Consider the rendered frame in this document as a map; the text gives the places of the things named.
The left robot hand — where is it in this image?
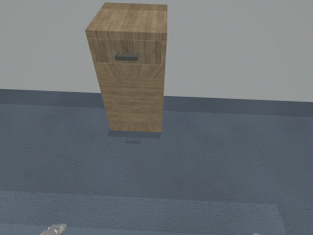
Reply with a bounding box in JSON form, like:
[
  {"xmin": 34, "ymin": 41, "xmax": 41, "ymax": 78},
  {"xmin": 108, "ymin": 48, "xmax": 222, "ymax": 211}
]
[{"xmin": 41, "ymin": 223, "xmax": 67, "ymax": 235}]

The drawer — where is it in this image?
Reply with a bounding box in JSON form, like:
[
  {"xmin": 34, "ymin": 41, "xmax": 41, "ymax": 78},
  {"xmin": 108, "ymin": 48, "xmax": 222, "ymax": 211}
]
[{"xmin": 92, "ymin": 38, "xmax": 162, "ymax": 65}]

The cabinet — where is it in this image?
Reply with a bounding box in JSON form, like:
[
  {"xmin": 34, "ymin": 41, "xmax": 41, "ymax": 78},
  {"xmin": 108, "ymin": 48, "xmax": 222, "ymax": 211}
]
[{"xmin": 85, "ymin": 2, "xmax": 168, "ymax": 133}]

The handle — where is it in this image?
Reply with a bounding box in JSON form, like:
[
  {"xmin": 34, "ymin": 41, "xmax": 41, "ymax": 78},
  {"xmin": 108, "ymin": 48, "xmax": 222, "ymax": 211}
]
[{"xmin": 114, "ymin": 51, "xmax": 139, "ymax": 62}]

